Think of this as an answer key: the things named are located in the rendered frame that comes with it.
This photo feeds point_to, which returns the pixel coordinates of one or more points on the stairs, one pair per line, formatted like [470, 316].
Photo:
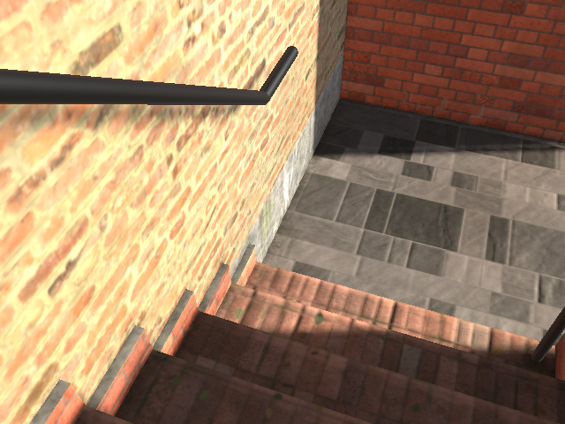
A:
[293, 349]

